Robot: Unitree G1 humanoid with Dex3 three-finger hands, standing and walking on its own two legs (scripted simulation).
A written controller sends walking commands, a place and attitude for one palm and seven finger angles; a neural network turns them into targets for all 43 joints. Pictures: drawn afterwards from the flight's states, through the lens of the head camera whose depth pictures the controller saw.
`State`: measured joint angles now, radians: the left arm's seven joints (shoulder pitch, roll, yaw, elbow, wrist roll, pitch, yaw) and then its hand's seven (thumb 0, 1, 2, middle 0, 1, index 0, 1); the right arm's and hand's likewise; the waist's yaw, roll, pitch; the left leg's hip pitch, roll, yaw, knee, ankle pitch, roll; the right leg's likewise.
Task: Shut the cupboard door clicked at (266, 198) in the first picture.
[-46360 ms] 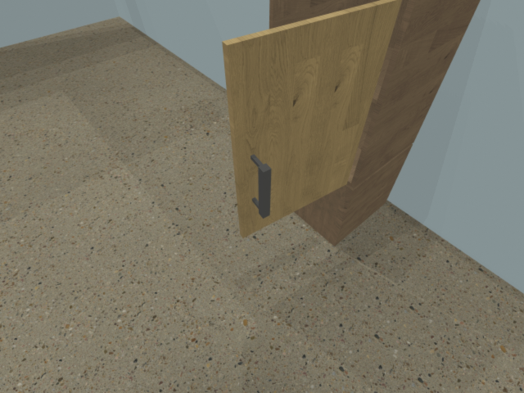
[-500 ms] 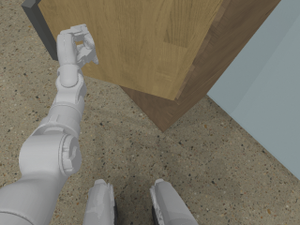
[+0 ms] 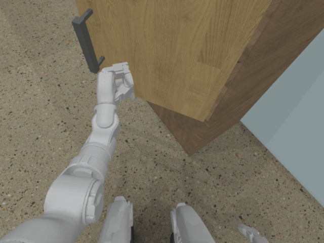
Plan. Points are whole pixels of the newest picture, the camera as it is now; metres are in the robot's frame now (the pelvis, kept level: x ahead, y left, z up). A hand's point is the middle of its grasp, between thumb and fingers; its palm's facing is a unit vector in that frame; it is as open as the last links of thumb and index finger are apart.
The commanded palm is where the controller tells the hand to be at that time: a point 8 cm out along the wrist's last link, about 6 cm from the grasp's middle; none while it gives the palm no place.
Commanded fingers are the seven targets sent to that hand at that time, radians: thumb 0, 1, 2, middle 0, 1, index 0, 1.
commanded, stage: draw the hand back to the body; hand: left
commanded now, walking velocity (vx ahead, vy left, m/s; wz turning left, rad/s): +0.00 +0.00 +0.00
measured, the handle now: (91, 43) +0.64 +0.16 +0.04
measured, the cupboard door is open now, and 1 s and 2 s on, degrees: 33 33 33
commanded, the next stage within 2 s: step back with the hand held close in 1.56 s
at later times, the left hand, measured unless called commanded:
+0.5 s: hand (75, 106) +0.36 +0.14 +0.16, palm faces -0.02 -1.00 -0.03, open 3.1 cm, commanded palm +0.32 +0.20 +0.17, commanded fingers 0.00 0.90 0.90 -1.11 -1.29 -1.11 -1.29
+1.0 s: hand out of the picture +0.27 +0.25 +0.26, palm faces +0.32 -0.89 -0.33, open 4.7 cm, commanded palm +0.22 +0.29 +0.29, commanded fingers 0.00 0.90 0.90 -0.42 -0.54 -0.42 -0.54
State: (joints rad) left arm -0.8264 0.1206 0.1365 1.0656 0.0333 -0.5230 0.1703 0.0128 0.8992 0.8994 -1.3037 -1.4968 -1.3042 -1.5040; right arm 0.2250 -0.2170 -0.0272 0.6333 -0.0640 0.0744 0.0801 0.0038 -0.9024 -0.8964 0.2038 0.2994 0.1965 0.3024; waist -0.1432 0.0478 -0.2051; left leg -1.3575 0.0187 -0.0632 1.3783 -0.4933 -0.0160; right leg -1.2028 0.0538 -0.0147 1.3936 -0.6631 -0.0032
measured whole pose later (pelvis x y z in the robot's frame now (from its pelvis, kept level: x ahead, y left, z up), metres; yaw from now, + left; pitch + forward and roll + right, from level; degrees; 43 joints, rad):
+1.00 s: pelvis +0.05 +0.02 +0.14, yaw +2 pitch -1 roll +0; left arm 0.33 0.32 0.17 -0.25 -0.08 0.04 0.08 0.01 0.90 0.90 -0.69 -0.82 -0.69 -0.83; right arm 0.15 -0.20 0.08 0.54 0.04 0.02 -0.07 0.01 -0.90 -0.90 0.21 0.30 0.20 0.30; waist 0.05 0.06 -0.03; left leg -0.25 -0.03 -0.02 0.52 -0.24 0.02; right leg -0.10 -0.02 0.03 0.47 -0.35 0.02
